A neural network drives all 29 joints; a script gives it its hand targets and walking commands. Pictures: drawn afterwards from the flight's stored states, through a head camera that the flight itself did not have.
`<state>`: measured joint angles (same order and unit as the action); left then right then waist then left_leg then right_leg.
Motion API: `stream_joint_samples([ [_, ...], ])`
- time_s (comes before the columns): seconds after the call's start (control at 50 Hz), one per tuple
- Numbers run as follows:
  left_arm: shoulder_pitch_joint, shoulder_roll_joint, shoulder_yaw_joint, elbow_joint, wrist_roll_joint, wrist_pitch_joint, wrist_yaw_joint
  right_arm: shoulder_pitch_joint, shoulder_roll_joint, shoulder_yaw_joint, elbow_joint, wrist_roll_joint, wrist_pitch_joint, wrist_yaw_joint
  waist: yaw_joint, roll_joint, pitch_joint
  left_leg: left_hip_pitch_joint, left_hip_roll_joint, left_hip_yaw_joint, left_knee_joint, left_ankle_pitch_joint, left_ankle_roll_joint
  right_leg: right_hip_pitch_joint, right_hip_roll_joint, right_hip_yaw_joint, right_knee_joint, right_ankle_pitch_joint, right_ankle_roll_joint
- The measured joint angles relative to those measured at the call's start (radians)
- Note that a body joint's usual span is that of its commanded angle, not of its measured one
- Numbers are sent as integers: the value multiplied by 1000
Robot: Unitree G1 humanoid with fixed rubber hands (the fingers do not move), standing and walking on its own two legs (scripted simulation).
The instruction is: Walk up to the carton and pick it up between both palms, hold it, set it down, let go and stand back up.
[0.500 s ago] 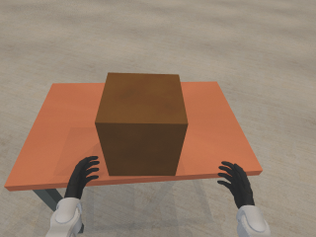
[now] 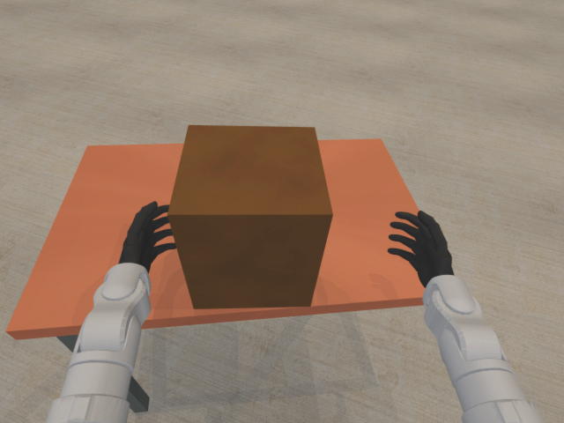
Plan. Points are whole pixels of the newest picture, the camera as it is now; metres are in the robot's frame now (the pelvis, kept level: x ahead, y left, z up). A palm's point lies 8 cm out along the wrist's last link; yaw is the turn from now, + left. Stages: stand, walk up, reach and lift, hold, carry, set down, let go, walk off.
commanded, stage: reach and lift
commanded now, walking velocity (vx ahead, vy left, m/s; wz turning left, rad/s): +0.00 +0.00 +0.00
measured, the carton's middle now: (252, 220) +0.43 +0.07 +0.03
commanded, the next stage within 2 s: none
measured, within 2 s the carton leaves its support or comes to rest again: neither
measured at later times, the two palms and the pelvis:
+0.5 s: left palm (138, 197) +0.37 +0.23 +0.13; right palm (433, 205) +0.39 -0.19 +0.13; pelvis -0.01 +0.00 +0.00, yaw +0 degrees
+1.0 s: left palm (138, 141) +0.42 +0.23 +0.18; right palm (437, 147) +0.44 -0.19 +0.19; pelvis -0.01 +0.01 +0.00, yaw +0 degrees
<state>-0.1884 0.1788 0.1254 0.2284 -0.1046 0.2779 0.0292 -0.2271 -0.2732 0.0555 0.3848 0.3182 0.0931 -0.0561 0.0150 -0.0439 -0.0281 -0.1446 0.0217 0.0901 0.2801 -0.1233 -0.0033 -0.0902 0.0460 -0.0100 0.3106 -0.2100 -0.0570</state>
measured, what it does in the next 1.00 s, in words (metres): stands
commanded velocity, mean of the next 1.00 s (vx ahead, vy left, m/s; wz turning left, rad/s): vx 0.00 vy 0.00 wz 0.00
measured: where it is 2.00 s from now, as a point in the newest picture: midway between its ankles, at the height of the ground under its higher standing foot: outside the picture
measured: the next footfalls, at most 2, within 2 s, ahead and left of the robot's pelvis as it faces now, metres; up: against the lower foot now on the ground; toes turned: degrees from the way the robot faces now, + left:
none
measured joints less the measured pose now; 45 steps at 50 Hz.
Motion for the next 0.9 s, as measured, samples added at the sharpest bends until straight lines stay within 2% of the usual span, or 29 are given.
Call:
stream_joint_samples([
  [0.16, -112, 9, 24, 3, -8, 101, 10, -122, -18, -5, 34, 20, 76, -7, 3, 4, -2, -41, 4, 3, 15, 4, 2, -42, 4, 6, 13, 8, 2],
  [0.4, -306, 42, 42, 85, -19, 202, 33, -336, -69, -5, 177, 69, 147, -7, 5, 10, -20, -101, 8, -4, 40, 3, 4, -95, 8, 4, 21, 17, 3],
  [0.9, -696, 136, -19, 433, -78, 221, 59, -742, -142, 20, 548, 126, 195, 25, 15, 23, -92, -225, 17, -26, 87, -8, 6, -191, 18, -6, 12, 34, 7],
])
